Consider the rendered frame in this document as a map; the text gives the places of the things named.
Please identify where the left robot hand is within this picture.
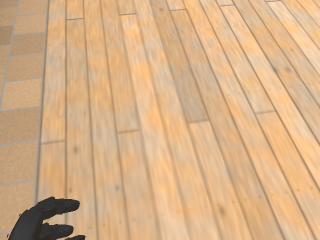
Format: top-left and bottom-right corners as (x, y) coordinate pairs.
(7, 196), (86, 240)

